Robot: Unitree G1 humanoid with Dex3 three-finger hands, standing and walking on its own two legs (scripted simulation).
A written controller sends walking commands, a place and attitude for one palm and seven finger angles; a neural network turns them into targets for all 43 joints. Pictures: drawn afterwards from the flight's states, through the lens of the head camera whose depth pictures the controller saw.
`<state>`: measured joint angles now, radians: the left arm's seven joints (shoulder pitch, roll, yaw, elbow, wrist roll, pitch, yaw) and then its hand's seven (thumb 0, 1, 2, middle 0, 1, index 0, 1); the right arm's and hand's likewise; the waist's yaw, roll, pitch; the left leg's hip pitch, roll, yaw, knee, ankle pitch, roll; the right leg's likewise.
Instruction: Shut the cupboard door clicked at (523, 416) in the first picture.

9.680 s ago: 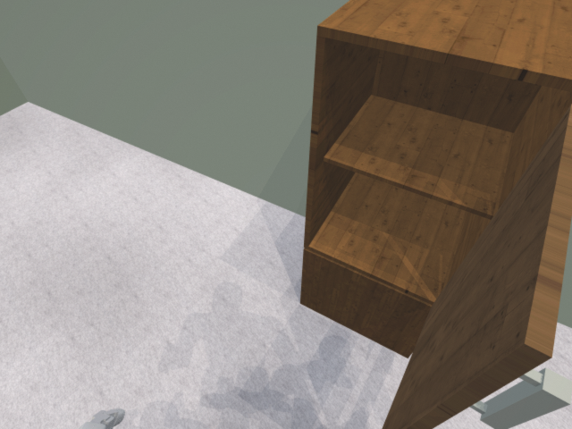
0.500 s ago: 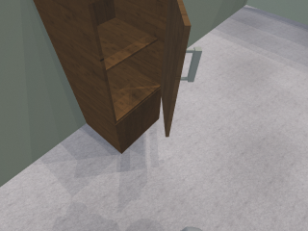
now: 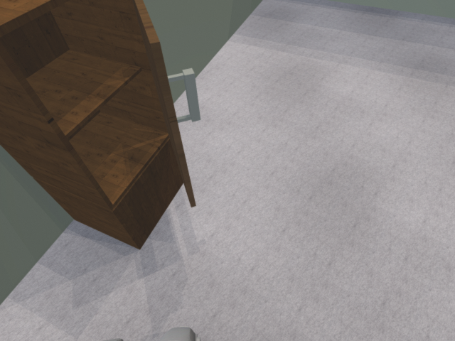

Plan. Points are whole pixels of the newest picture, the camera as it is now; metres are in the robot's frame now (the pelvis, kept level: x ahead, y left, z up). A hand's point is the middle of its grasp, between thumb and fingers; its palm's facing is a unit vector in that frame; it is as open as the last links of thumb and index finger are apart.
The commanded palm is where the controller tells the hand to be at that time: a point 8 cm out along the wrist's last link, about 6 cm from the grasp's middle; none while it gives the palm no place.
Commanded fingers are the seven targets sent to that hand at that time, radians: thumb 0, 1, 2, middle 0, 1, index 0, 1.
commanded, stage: turn to face it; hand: left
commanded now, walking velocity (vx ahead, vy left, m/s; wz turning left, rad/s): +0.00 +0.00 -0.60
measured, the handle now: (183, 98) +0.62 +0.15 +0.05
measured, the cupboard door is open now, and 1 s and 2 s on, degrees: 43 43 43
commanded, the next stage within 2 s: take the last steps up to it in 0.50 s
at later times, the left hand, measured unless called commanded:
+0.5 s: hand out of the picture +0.13 +0.21 -0.17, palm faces -0.26 -0.94 -0.23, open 7.4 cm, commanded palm none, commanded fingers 0.00 0.90 0.90 -0.20 -0.30 -0.20 -0.30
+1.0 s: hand out of the picture +0.07 +0.19 -0.17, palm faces -0.22 -0.95 -0.22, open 7.3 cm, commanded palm none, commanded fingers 0.00 0.90 0.90 -0.20 -0.30 -0.20 -0.30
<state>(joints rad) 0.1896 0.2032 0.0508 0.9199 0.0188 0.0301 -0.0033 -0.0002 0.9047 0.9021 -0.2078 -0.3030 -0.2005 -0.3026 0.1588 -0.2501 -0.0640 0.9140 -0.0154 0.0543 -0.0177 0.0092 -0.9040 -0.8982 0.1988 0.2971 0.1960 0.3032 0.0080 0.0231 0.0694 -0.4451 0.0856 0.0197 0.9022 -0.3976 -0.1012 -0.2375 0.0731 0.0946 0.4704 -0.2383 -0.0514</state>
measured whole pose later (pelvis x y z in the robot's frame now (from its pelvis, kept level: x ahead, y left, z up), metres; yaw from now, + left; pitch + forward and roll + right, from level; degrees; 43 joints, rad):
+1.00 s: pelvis +0.02 +0.01 +0.00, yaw -18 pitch -1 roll +0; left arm 0.34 0.17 0.05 1.09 0.03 -0.04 0.01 -0.01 0.92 0.90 -0.21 -0.30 -0.20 -0.30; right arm 0.25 -0.21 -0.06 1.04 -0.03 0.03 0.03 0.01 -0.90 -0.90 0.20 0.30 0.20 0.30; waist 0.03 0.01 0.01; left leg -0.43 0.10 0.08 0.80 -0.32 -0.05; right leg -0.04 -0.02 -0.06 0.34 -0.29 -0.01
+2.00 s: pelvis +0.30 +0.02 -0.01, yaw -19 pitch -2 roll -1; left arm 0.29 0.17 0.03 1.13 0.02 0.01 0.04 -0.01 0.92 0.90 -0.20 -0.30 -0.20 -0.30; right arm 0.19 -0.16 -0.03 1.06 -0.02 -0.02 -0.02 0.01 -0.92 -0.90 0.20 0.30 0.19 0.30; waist 0.04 -0.03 0.05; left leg -0.29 0.08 0.13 0.55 -0.22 0.01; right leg -0.16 -0.08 -0.13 0.51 -0.31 0.04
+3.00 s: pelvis +0.25 +0.03 +0.00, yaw -19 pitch -1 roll +0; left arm 0.28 0.15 0.01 1.17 0.02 0.00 0.03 0.00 0.91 0.90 -0.20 -0.30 -0.19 -0.30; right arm 0.23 -0.15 -0.02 1.11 -0.01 -0.01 -0.05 0.02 -0.95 -0.90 0.20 0.30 0.20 0.30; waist 0.03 -0.03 0.05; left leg -0.15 0.02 0.11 0.47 -0.30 0.02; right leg -0.16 -0.11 -0.06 0.44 -0.25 0.08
